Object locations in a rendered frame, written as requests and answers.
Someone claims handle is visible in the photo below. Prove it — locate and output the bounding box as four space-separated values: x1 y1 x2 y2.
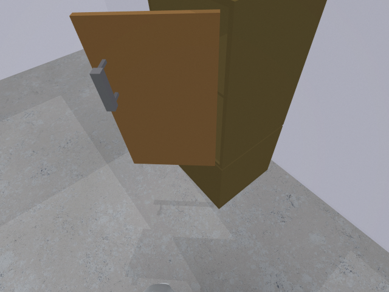
90 59 119 111

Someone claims cupboard door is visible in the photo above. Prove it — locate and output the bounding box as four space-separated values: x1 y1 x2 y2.
69 9 220 166

